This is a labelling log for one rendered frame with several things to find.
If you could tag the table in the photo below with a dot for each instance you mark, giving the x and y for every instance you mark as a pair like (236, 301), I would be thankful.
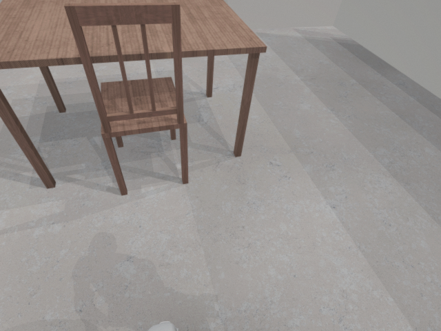
(37, 33)

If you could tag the chair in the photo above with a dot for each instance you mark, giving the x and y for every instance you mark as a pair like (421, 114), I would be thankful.
(134, 106)

